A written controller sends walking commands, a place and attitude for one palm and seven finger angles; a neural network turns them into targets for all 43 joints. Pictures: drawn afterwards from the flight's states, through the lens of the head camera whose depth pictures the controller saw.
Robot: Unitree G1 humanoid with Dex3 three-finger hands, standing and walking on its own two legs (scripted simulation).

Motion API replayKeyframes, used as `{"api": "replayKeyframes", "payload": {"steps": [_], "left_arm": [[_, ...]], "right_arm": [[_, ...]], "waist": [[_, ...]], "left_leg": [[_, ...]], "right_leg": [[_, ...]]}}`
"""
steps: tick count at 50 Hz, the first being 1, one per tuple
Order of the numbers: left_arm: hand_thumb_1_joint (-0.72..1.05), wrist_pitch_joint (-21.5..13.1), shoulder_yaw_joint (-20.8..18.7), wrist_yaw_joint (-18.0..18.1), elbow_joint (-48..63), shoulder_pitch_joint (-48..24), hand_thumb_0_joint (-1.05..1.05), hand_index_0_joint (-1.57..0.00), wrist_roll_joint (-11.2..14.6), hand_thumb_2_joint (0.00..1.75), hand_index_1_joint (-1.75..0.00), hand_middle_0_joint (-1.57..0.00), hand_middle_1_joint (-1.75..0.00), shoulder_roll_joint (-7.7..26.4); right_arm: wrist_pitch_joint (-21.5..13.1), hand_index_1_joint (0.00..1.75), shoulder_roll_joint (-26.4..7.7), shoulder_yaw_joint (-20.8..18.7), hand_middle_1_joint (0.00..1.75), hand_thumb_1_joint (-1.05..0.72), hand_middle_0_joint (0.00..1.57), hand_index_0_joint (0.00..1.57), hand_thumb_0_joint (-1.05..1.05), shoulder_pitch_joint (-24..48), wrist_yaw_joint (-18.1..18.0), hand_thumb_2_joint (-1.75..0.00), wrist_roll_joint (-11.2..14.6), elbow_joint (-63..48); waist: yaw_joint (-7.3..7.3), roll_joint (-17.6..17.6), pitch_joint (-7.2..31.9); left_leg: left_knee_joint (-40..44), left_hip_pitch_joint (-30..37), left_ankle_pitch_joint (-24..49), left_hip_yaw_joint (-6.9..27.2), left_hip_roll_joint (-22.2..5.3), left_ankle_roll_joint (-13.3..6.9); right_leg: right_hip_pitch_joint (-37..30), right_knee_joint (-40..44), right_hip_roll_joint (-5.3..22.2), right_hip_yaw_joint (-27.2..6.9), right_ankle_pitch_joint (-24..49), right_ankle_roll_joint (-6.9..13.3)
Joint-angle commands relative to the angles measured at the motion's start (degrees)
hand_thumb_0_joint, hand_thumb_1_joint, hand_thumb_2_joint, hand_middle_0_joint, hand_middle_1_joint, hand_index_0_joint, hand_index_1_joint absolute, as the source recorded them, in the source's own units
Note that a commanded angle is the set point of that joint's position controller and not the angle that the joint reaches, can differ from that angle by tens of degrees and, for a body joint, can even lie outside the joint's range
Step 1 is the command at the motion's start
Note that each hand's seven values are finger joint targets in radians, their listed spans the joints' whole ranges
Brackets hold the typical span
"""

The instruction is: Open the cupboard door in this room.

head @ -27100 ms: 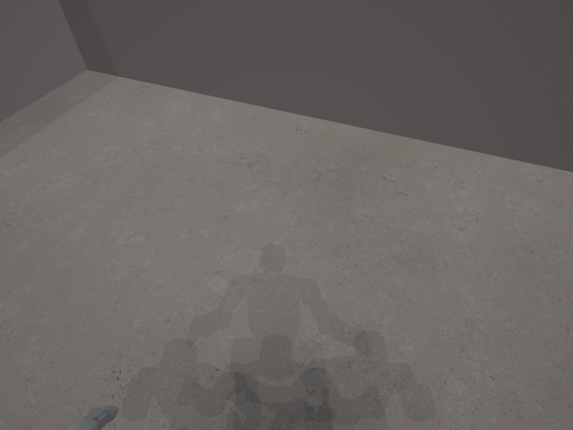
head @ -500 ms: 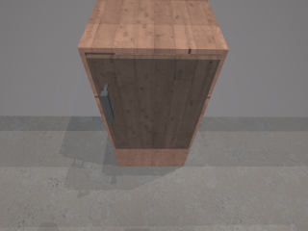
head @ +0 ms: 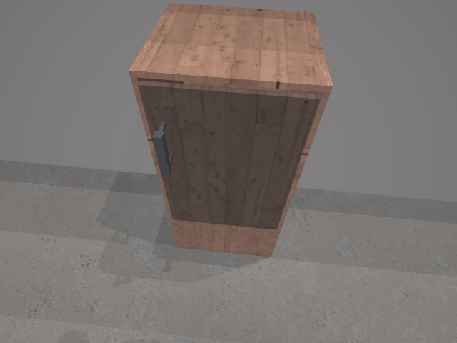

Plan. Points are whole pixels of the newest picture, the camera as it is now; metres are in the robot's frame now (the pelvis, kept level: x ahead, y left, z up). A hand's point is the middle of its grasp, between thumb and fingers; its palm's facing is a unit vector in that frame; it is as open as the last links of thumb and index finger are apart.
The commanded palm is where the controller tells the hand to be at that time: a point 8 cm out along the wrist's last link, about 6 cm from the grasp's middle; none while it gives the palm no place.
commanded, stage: come to a stop and stand still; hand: left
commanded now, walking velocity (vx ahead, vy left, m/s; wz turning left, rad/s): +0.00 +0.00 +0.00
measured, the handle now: (165, 149) +0.55 +0.23 -0.05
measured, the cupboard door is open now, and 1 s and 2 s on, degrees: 0 0 0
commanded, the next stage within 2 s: look again from close up in 0.46 s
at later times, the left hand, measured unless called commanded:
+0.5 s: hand out of the picture +0.03 +0.21 -0.18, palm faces +0.00 -0.98 -0.20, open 7.3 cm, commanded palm none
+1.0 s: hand out of the picture +0.06 +0.22 -0.18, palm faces -0.02 -0.97 -0.23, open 7.3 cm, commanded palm none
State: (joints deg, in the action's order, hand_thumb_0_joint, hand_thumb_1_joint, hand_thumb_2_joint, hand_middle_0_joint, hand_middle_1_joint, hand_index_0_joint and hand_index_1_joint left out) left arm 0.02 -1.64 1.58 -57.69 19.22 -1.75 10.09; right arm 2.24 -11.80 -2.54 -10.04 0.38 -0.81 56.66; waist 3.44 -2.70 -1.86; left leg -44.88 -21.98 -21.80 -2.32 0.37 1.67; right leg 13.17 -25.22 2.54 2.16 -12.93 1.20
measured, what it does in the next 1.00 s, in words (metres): steps on the spot: left foot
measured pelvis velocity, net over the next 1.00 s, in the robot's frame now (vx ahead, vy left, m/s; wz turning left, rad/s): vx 0.03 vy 0.04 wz -0.03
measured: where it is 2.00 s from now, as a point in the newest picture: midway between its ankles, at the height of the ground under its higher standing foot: outside the picture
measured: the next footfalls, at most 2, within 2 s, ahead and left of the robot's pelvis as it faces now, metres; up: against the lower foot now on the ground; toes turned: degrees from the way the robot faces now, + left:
left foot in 0.10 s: +0.04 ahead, +0.14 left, +0.00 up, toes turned +1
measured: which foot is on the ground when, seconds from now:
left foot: up 0.00-0.08, down 0.10-1.00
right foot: down 0.00-1.00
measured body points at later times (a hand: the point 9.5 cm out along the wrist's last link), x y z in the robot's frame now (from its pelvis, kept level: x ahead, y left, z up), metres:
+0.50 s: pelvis +0.01 +0.04 -0.01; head +0.03 +0.05 +0.44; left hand +0.03 +0.27 -0.17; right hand +0.03 -0.19 -0.16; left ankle +0.00 +0.14 -0.75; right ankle +0.00 -0.08 -0.75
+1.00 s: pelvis +0.03 +0.04 -0.01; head +0.05 +0.03 +0.44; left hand +0.06 +0.28 -0.16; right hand +0.03 -0.18 -0.17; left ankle +0.00 +0.14 -0.75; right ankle +0.00 -0.08 -0.75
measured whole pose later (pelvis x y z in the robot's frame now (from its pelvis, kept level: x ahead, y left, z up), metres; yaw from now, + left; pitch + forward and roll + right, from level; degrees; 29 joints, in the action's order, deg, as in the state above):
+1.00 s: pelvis +0.03 +0.04 -0.01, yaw -2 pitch +0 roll +1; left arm -0.3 0.5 1.9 -61.8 13.9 -0.4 9.3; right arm -1.7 -9.6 0.9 -16.5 -1.4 -1.0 62.0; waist -0.4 0.9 -2.0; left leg -26.2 -9.1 -17.1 -4.2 1.7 -2.1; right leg 10.8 -29.3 1.8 0.7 -18.4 -0.4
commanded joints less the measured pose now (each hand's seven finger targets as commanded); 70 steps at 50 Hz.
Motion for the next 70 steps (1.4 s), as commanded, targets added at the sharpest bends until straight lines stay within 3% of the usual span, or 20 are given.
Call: {"api": "replayKeyframes", "payload": {"steps": [1, 3, 5, 6, 13, 16, 19, 22, 23, 26, 34, 56, 57, 58, 59, 60, 61, 63, 67, 70], "left_arm": [[0.9, -0.32, -2.36, 0.58, 2.69, 0.32, 0.0, -0.2, -0.02, 0.9, -0.3, -0.2, -0.3, 10.71], [0.9, 0.15, -1.63, 0.4, 2.51, 0.22, 0.0, -0.2, 0.35, 0.9, -0.3, -0.2, -0.3, 8.28], [0.9, 0.54, -0.73, 0.12, 3.53, 0.74, 0.0, -0.2, 0.6, 0.9, -0.3, -0.2, -0.3, 3.71], [0.9, 0.52, -0.63, 0.24, 3.66, 0.22, 0.0, -0.2, 0.48, 0.9, -0.3, -0.2, -0.3, 3.69], [0.9, -0.36, 0.0, -0.23, -1.08, 3.15, 0.0, -0.2, 0.49, 0.9, -0.3, -0.2, -0.3, 2.81], [0.9, -1.31, 0.21, -0.03, -1.73, 2.13, 0.0, -0.2, 0.66, 0.9, -0.3, -0.2, -0.3, 5.91], [0.9, -1.46, 0.61, 0.07, -2.09, -0.49, 0.0, -0.2, 0.94, 0.9, -0.3, -0.2, -0.3, 5.21], [0.9, -2.14, 0.94, 2.71, -4.18, 4.42, 0.0, -0.2, 0.36, 0.9, -0.3, -0.2, -0.3, 5.21], [0.9, -2.5, 0.85, 2.25, -1.0, 0.35, 0.0, -0.2, 0.66, 0.9, -0.3, -0.2, -0.3, 7.92], [0.9, -2.05, 0.9, 1.13, 0.4, -1.6, 0.0, -0.2, 0.67, 0.9, -0.3, -0.2, -0.3, 7.0], [0.9, -1.37, 1.38, 0.69, -0.92, -1.69, 0.0, -0.2, 1.09, 0.9, -0.3, -0.2, -0.3, 5.14], [0.9, -1.5, 0.65, 0.71, -2.77, -2.44, 0.0, -0.2, 0.94, 0.9, -0.3, -0.2, -0.3, 6.74], [0.9, -2.39, 0.57, 2.98, -4.77, 3.55, 0.0, -0.2, 0.58, 0.9, -0.3, -0.2, -0.3, 6.45], [0.88, -14.79, -10.61, 2.8, 83.53, -40.21, 0.0, -0.2, 11.04, 0.89, -0.32, -0.2, -0.32, 22.21], [0.85, -11.42, -8.39, 4.12, 64.49, -11.08, 0.0, -0.2, 5.92, 0.88, -0.33, -0.2, -0.33, 16.49], [0.83, -9.07, -6.1, 6.84, 60.82, -9.39, 0.0, -0.21, 8.24, 0.87, -0.34, -0.21, -0.34, 11.82], [0.81, -3.88, 1.76, 5.49, 49.19, 6.77, 0.0, -0.21, 9.61, 0.86, -0.36, -0.21, -0.36, -3.55], [0.76, -8.64, -5.82, 2.66, 59.38, -5.71, 0.0, -0.21, 10.08, 0.84, -0.39, -0.21, -0.39, 5.05], [0.67, -21.47, -10.96, -7.63, 39.76, 15.27, 0.0, -0.22, 12.84, 0.8, -0.45, -0.22, -0.45, 1.0], [0.6, -32.73, -13.72, -19.61, 40.03, 15.22, 0.0, -0.22, 16.49, 0.77, -0.5, -0.22, -0.5, 3.79]], "right_arm": [[-1.93, 0.3, -1.32, 0.41, 0.3, -0.9, 0.2, 0.2, 0.0, -4.34, -0.44, -0.9, 0.48, -2.33], [-2.83, 0.3, -3.36, 0.27, 0.3, -0.9, 0.2, 0.2, 0.0, -8.04, -0.98, -0.9, 0.55, -0.7], [-2.83, 0.3, -8.97, -0.73, 0.3, -0.9, 0.2, 0.2, 0.0, -7.79, -1.51, -0.9, -0.12, -2.11], [-2.43, 0.3, -8.47, -0.4, 0.3, -0.9, 0.2, 0.2, 0.0, -6.33, -1.56, -0.9, -0.57, -2.46], [-3.43, 0.3, -4.11, 0.85, 0.3, -0.9, 0.2, 0.2, 0.0, -3.82, -2.46, -0.9, -0.17, -1.05], [-3.92, 0.3, -2.21, 1.51, 0.3, -0.9, 0.2, 0.2, 0.0, -5.05, -2.12, -0.9, 0.41, 0.02], [-3.4, 0.3, -2.42, 1.52, 0.3, -0.9, 0.2, 0.2, 0.0, -5.87, -2.1, -0.9, 0.15, 2.13], [-4.0, 0.3, -5.27, 1.53, 0.3, -0.9, 0.2, 0.2, 0.0, -1.73, -1.55, -0.9, 0.62, -0.4], [-3.43, 0.3, -2.13, 1.77, 0.3, -0.9, 0.2, 0.2, 0.0, -5.7, -1.21, -0.9, 0.24, -1.49], [-3.99, 0.3, -3.21, 2.17, 0.3, -0.9, 0.2, 0.2, 0.0, -8.69, -0.97, -0.9, -0.36, -1.21], [-4.55, 0.3, -4.41, 2.48, 0.3, -0.9, 0.2, 0.2, 0.0, -10.12, -1.95, -0.9, -0.07, -0.17], [-4.58, 0.3, -4.36, 2.21, 0.3, -0.9, 0.2, 0.2, 0.0, -8.08, -2.64, -0.9, 0.04, 4.41], [-4.39, 0.3, -5.39, 1.55, 0.3, -0.9, 0.2, 0.2, 0.0, -3.36, -2.06, -0.9, 0.87, 0.72], [-13.16, 0.3, -13.63, -0.48, 0.3, -0.9, 0.2, 0.2, 0.0, -5.95, -4.06, -0.9, 3.19, -17.24], [-18.42, 0.3, -8.19, 1.27, 0.3, -0.9, 0.2, 0.2, 0.0, -1.74, -6.23, -0.9, 1.83, -14.19], [-19.45, 0.3, -8.17, 0.19, 0.3, -0.9, 0.2, 0.2, 0.0, -1.08, -6.39, -0.9, 2.49, -10.4], [-18.86, 0.3, -5.57, 0.19, 0.3, -0.9, 0.2, 0.2, 0.0, -2.9, -5.66, -0.9, 3.37, -10.5], [-19.74, 0.3, -9.51, -1.84, 0.3, -0.9, 0.2, 0.2, 0.0, -1.98, -4.7, -0.9, 2.09, -16.66], [-18.86, 0.3, -8.57, -2.87, 0.3, -0.9, 0.2, 0.2, 0.0, 1.12, -3.06, -0.9, 0.71, -22.59], [-19.19, 0.3, -9.46, -3.65, 0.3, -0.9, 0.2, 0.2, 0.0, 2.53, -1.08, -0.9, 1.32, -27.61]], "waist": [[-2.67, -6.61, 2.27], [-4.02, -0.9, 3.23], [-3.49, 15.11, 0.43], [-3.01, 12.79, -1.99], [-0.74, 4.75, 1.76], [-2.21, 0.17, 2.28], [-3.13, -4.87, 0.29], [-1.04, 2.13, -2.62], [-4.59, 3.64, 1.41], [-4.32, 11.03, 0.56], [-3.44, 2.15, -1.08], [-3.48, 3.01, 0.44], [-1.39, -5.11, -0.97], [-7.75, 6.1, 28.67], [-3.21, 18.08, 25.51], [-4.39, 17.09, 20.64], [-5.76, 10.73, 12.05], [-6.75, 7.08, 6.68], [-0.9, -14.68, 4.95], [0.95, -8.1, 10.44]], "left_leg": [[15.32, 11.0, 7.02, -1.48, 0.91, -0.59], [23.16, 19.41, 11.04, 0.42, -2.68, -1.47], [29.94, 13.98, 14.61, 17.34, -17.56, -9.22], [30.8, 7.7, 13.44, 16.59, -18.07, -11.47], [23.75, 7.56, 22.51, 8.22, -9.5, -8.16], [22.09, 7.52, 16.26, 4.98, -4.99, -4.07], [22.38, 10.45, 14.78, 4.27, -4.93, -3.1], [13.82, 8.45, 17.12, 2.72, -6.41, -1.87], [16.2, 8.31, 5.71, 3.59, -3.72, -1.86], [20.5, 6.15, 9.78, 6.27, -6.04, -3.86], [22.49, 7.94, 18.07, 6.56, -6.71, -4.98], [21.9, 13.73, 23.64, 3.88, -6.3, -4.12], [9.79, 8.68, 27.68, 2.35, -7.26, -2.29], [17.27, 21.84, 37.48, 2.51, -1.01, -3.38], [19.62, 28.78, 46.39, 2.14, -3.2, -4.02], [18.39, 23.48, 43.59, 2.64, -3.59, -1.41], [18.24, 19.17, 40.9, 3.27, -4.37, -1.82], [13.23, 11.52, 33.23, 4.04, -2.5, -1.58], [2.98, -9.68, 18.71, 2.13, 0.37, -1.69], [-4.41, -17.65, 13.03, 0.55, 1.97, -0.77]], "right_leg": [[3.64, 5.59, 11.05, -11.25, 5.42, 6.18], [7.81, -0.61, 5.98, -7.55, -1.18, 2.73], [12.33, -12.11, -0.3, 0.49, -16.65, -1.51], [10.38, -15.76, -0.15, -0.07, -18.09, -1.28], [-2.14, -1.42, 0.78, -1.18, -1.11, -1.8], [-4.83, 2.6, 6.68, -7.65, 11.31, 0.8], [-1.1, 3.6, 5.79, -7.02, 8.67, 1.11], [0.23, 3.21, 6.29, -8.48, 18.82, 0.21], [0.24, 3.46, 7.92, -10.48, 5.35, 2.17], [0.58, -0.44, 2.93, -5.18, -4.15, 2.34], [-1.79, -1.88, 1.96, -3.93, 2.92, 1.08], [-3.27, -0.73, 3.55, -5.43, 14.37, 1.35], [-3.41, 0.83, 6.57, -7.92, 36.37, -0.67], [-7.06, -5.22, 1.54, -3.62, 35.12, 1.2], [-3.33, -8.64, -2.15, -1.59, 18.71, 1.59], [1.23, -7.7, -1.96, 1.07, 5.92, 1.04], [6.19, -6.64, -1.74, 2.18, 3.01, 0.02], [9.22, -5.77, -1.58, 2.97, 8.42, 0.1], [15.75, -16.42, -2.6, 3.44, 12.47, -0.81], [17.41, -23.76, -1.39, -0.74, 13.19, -0.52]]}}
